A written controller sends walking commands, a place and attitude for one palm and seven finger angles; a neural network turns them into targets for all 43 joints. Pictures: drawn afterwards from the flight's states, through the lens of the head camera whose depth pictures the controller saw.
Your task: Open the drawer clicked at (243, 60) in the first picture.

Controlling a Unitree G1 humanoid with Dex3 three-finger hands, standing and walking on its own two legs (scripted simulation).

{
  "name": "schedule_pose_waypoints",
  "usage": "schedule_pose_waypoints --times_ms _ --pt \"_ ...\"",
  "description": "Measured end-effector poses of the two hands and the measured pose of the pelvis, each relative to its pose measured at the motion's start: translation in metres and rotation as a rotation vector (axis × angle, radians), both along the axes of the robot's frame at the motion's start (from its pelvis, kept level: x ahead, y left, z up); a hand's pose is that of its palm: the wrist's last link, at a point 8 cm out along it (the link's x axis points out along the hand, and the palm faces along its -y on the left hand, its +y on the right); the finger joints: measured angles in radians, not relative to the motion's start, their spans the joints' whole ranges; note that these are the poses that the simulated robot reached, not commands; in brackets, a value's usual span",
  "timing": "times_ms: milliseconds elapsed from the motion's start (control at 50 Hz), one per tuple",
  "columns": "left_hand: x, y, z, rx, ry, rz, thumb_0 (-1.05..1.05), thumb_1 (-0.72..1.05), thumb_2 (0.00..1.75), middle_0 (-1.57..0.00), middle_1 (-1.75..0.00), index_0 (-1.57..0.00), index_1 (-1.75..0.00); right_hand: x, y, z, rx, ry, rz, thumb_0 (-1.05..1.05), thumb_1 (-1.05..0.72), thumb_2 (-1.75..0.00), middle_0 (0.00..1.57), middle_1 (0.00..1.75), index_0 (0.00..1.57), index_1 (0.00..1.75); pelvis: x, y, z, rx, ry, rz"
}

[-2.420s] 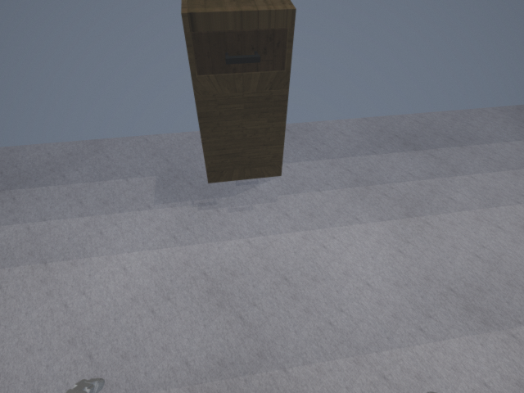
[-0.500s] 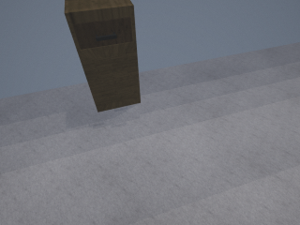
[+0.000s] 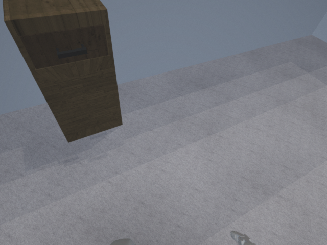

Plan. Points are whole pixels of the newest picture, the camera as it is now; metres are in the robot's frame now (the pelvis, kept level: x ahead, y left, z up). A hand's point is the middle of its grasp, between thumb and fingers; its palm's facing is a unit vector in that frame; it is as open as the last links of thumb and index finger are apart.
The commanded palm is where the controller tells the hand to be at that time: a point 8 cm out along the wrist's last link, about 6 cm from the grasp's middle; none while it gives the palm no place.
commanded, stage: walk to a spot facing it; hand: left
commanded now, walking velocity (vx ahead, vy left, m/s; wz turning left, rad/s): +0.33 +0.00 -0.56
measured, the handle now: (71, 50) +0.88 +0.53 -0.06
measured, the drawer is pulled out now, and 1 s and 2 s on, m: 0.00 0.00 0.00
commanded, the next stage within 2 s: turn to face it in 0.46 s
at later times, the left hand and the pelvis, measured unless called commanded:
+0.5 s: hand (147, 161) +0.40 +0.09 -0.15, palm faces -0.32 -0.93 -0.20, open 7.4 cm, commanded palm none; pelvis +0.19 -0.05 -0.01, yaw -16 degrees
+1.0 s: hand (134, 160) +0.41 +0.14 -0.17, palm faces -0.14 -0.98 -0.16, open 7.4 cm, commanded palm none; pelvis +0.32 -0.03 +0.01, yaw -11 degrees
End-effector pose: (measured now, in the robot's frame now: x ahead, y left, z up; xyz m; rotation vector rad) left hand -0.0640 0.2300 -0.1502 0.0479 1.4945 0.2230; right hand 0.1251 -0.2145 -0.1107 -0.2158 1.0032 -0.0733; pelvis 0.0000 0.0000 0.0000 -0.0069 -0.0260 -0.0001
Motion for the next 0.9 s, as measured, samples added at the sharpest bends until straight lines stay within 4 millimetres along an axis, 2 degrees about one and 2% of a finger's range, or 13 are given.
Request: schedule_pose_waypoints --times_ms 40,100,160,220,320,400,460,520,620,680,780,840,900 --pt "0.047 0.016 0.006 0.016 -0.069 -0.042 0.01 0.91 0.90 -0.20 -0.30 -0.20 -0.30 -0.012 0.003 0.001 0.001 0.047 -0.046 0.00 -0.91 -0.90 0.20 0.30 0.20 0.30 0.013 0.005 0.007 0.001 -0.001 -0.019" --pt "0.118 0.031 0.019 0.036 -0.178 -0.103 0.01 0.91 0.90 -0.20 -0.30 -0.20 -0.30 -0.028 -0.007 0.006 -0.024 0.095 -0.150 -0.02 -0.94 -0.90 0.21 0.30 0.20 0.30 0.034 0.012 0.015 0.008 0.008 -0.055" --pt "0.184 0.035 0.031 0.043 -0.265 -0.162 0.01 0.91 0.90 -0.20 -0.30 -0.20 -0.29 -0.046 -0.015 0.006 -0.039 0.169 -0.210 -0.02 -0.95 -0.90 0.21 0.30 0.20 0.30 0.055 0.016 0.019 0.013 0.015 -0.089" --pt "0.243 0.028 0.040 0.039 -0.322 -0.231 0.00 0.91 0.90 -0.20 -0.30 -0.19 -0.29 -0.064 -0.019 0.004 -0.036 0.245 -0.271 -0.01 -0.94 -0.90 0.20 0.30 0.20 0.30 0.077 0.016 0.021 0.016 0.018 -0.121" --pt "0.335 -0.004 0.045 0.018 -0.366 -0.363 0.00 0.91 0.90 -0.19 -0.30 -0.19 -0.29 -0.087 -0.017 -0.002 0.000 0.366 -0.378 0.00 -0.92 -0.90 0.20 0.30 0.20 0.30 0.117 0.005 0.019 0.020 0.019 -0.182" --pt "0.405 -0.046 0.041 -0.002 -0.397 -0.472 0.00 0.91 0.90 -0.20 -0.30 -0.20 -0.30 -0.097 -0.014 -0.011 0.050 0.465 -0.460 0.00 -0.92 -0.90 0.20 0.30 0.20 0.30 0.153 -0.014 0.011 0.018 0.026 -0.234" --pt "0.450 -0.079 0.032 -0.010 -0.461 -0.526 0.00 0.91 0.90 -0.20 -0.30 -0.20 -0.30 -0.094 -0.018 -0.024 0.095 0.528 -0.504 0.00 -0.91 -0.90 0.20 0.30 0.20 0.30 0.180 -0.037 -0.004 0.022 0.025 -0.260" --pt "0.468 -0.096 0.030 -0.016 -0.476 -0.531 0.00 0.91 0.90 -0.20 -0.30 -0.20 -0.30 -0.066 -0.032 -0.031 0.099 0.518 -0.523 0.01 -0.91 -0.90 0.20 0.30 0.20 0.30 0.198 -0.048 -0.006 0.008 0.008 -0.290" --pt "0.465 -0.100 0.032 -0.005 -0.364 -0.552 0.00 0.91 0.90 -0.20 -0.30 -0.20 -0.30 0.027 -0.067 -0.022 0.060 0.313 -0.522 0.01 -0.91 -0.90 0.20 0.30 0.20 0.30 0.227 -0.055 0.008 0.001 0.010 -0.339" --pt "0.469 -0.092 0.034 0.014 -0.327 -0.530 0.00 0.92 0.90 -0.20 -0.30 -0.21 -0.30 0.079 -0.079 -0.012 0.043 0.204 -0.502 0.01 -0.91 -0.90 0.20 0.30 0.20 0.30 0.245 -0.055 0.013 -0.005 0.017 -0.343" --pt "0.479 -0.078 0.026 0.002 -0.310 -0.461 0.00 0.92 0.90 -0.20 -0.30 -0.20 -0.30 0.142 -0.075 -0.004 0.030 0.150 -0.434 0.00 -0.91 -0.90 0.20 0.30 0.20 0.30 0.278 -0.051 0.013 -0.031 0.007 -0.304" --pt "0.484 -0.067 0.012 -0.018 -0.306 -0.389 0.00 0.92 0.90 -0.20 -0.30 -0.20 -0.30 0.170 -0.068 -0.007 0.007 0.161 -0.385 0.00 -0.92 -0.90 0.20 0.30 0.20 0.30 0.301 -0.044 0.006 -0.057 0.000 -0.262" --pt "0.483 -0.056 0.002 -0.022 -0.271 -0.332 0.00 0.91 0.90 -0.20 -0.30 -0.20 -0.30 0.191 -0.062 -0.006 -0.011 0.187 -0.337 0.00 -0.93 -0.90 0.20 0.30 0.20 0.30 0.314 -0.037 0.003 -0.036 0.006 -0.236"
